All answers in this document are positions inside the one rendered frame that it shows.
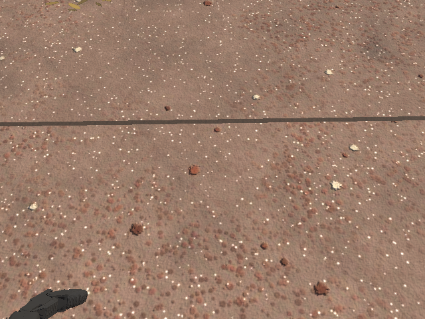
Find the robot left hand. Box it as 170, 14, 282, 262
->
6, 289, 88, 319

